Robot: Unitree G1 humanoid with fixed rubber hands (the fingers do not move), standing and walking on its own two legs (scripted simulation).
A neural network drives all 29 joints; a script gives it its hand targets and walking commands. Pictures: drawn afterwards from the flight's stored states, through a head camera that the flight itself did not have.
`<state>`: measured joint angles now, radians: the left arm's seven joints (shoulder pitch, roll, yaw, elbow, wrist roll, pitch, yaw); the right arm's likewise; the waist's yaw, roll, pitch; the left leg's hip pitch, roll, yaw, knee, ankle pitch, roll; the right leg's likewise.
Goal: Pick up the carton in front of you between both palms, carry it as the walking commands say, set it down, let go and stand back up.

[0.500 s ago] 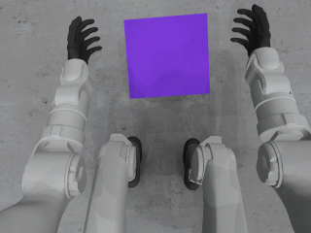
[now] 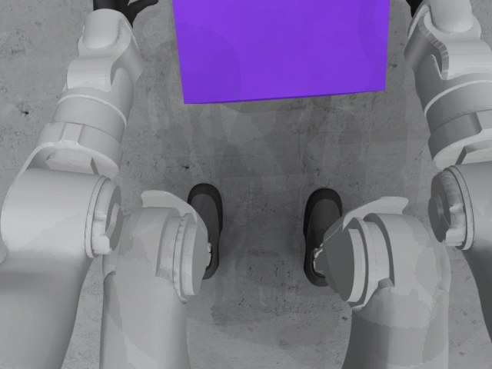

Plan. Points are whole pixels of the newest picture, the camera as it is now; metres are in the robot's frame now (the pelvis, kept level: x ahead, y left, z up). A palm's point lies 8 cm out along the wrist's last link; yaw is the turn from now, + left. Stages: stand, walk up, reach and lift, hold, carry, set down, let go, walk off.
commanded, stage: reach and lift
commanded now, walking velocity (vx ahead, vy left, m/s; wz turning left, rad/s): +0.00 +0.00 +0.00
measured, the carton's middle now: (274, 23) +0.53 -0.02 -0.24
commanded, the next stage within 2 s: none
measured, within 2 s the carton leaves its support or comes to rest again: leaves its support in 0.72 s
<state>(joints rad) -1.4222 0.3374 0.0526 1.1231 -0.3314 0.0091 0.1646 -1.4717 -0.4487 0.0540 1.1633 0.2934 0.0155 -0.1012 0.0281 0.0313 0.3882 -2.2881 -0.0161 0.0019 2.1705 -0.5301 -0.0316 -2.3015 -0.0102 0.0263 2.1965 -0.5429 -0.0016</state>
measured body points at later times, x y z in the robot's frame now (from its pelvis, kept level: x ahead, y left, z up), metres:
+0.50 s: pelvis +0.00 +0.00 +0.01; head +0.37 -0.02 +0.26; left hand +0.54 +0.14 -0.17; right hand +0.56 -0.16 -0.18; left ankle +0.12 +0.12 -0.33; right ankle +0.12 -0.12 -0.33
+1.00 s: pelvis +0.00 +0.01 +0.03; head +0.29 -0.03 +0.37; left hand +0.53 +0.12 -0.06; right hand +0.53 -0.18 -0.05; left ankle +0.13 +0.13 -0.33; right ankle +0.11 -0.12 -0.33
